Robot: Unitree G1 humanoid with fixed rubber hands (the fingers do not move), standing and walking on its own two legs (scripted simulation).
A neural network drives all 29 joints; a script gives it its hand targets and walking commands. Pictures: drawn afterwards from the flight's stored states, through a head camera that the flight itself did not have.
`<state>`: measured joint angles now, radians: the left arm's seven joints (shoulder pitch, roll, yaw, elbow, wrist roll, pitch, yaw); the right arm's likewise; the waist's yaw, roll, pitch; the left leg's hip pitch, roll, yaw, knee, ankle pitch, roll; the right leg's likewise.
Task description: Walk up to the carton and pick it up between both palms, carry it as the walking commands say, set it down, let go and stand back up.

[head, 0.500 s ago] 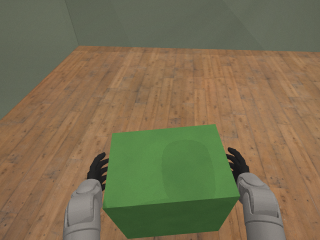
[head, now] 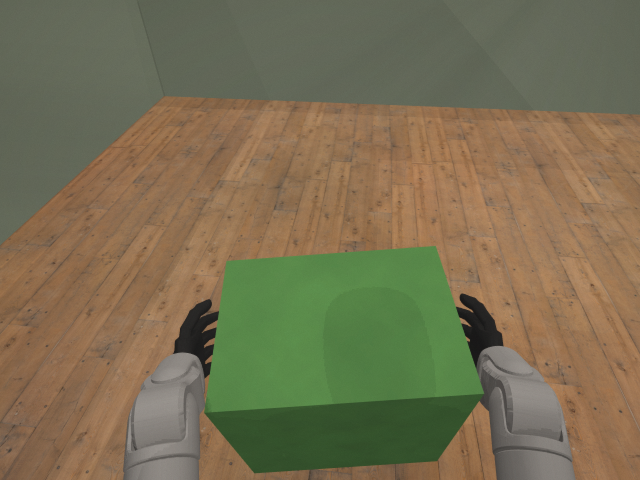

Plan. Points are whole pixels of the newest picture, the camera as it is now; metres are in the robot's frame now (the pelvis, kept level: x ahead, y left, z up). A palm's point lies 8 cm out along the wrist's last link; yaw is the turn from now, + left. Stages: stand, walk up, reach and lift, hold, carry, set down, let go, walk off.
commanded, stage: carry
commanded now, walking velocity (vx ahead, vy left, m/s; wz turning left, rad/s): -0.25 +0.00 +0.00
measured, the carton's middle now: (338, 367) +0.30 -0.01 -0.01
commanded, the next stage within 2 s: none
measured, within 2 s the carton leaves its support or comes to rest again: neither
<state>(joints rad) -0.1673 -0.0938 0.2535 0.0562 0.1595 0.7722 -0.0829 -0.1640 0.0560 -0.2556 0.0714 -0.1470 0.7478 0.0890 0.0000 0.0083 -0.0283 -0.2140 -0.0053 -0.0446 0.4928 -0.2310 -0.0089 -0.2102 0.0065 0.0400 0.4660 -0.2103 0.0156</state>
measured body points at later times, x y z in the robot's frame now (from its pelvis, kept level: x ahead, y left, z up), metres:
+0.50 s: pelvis -0.11 -0.03 -0.02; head -0.16 -0.03 +0.43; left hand +0.11 +0.17 +0.05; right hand +0.14 -0.19 +0.05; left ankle -0.11 +0.10 -0.67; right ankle +0.02 -0.13 -0.74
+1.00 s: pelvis -0.27 -0.06 -0.01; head -0.29 -0.08 +0.44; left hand -0.04 +0.14 +0.08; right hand +0.00 -0.22 +0.06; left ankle -0.22 +0.08 -0.72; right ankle -0.26 -0.16 -0.74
